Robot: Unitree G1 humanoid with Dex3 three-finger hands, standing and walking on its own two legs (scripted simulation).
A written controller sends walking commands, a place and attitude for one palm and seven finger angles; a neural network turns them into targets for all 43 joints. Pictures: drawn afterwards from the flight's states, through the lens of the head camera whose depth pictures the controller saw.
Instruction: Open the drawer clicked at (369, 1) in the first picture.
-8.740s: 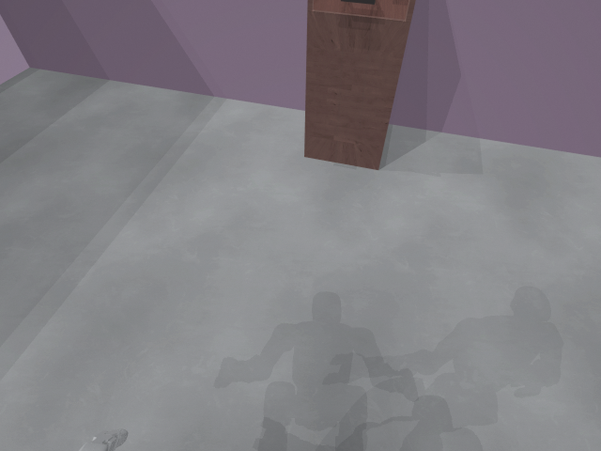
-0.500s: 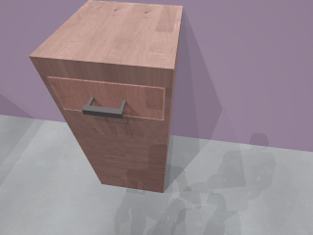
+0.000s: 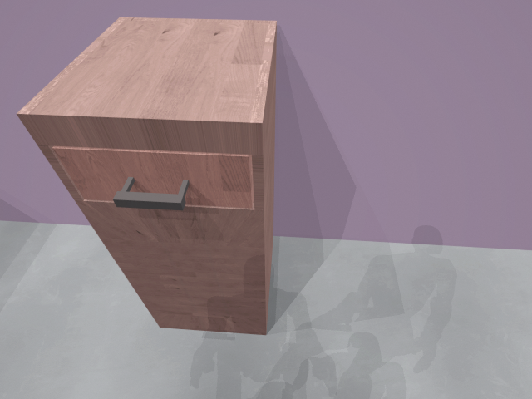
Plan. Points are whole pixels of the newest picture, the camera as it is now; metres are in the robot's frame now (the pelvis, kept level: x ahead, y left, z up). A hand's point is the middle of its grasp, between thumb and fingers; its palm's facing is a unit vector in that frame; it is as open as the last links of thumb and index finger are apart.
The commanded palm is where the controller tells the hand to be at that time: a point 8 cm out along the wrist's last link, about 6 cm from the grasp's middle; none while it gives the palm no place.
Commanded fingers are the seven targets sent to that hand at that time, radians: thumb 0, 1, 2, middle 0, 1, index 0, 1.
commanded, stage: come to a stop and stand still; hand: left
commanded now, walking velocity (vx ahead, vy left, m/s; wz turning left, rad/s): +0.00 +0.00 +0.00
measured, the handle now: (153, 192) +0.46 +0.24 +0.04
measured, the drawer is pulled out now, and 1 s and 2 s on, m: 0.00 0.00 0.00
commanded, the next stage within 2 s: look again from close up in 0.86 s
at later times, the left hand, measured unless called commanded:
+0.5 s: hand out of the picture -0.01 +0.13 -0.17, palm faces +0.08 -0.99 -0.14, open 7.4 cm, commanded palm none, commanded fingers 0.00 0.90 0.90 -0.20 -0.30 -0.20 -0.30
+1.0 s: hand out of the picture +0.01 +0.13 -0.17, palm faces +0.07 -0.98 -0.17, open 7.4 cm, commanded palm none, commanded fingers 0.00 0.90 0.90 -0.20 -0.30 -0.20 -0.30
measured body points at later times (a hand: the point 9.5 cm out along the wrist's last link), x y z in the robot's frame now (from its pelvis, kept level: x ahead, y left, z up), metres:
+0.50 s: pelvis +0.03 -0.01 +0.00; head +0.04 -0.02 +0.45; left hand -0.01 +0.18 -0.16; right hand +0.01 -0.21 -0.16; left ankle +0.05 +0.14 -0.74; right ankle -0.03 -0.07 -0.74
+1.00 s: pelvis +0.05 -0.02 +0.00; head +0.07 -0.02 +0.45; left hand +0.01 +0.19 -0.16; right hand +0.05 -0.23 -0.16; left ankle +0.05 +0.14 -0.73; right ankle -0.03 -0.07 -0.74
